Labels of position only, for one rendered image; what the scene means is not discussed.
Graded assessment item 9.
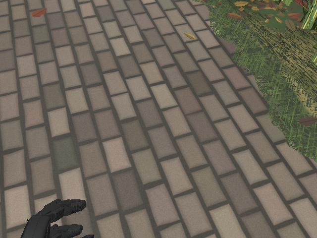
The robot left hand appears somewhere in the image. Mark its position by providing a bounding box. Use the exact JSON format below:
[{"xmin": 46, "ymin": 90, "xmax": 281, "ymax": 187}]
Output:
[{"xmin": 21, "ymin": 198, "xmax": 94, "ymax": 238}]

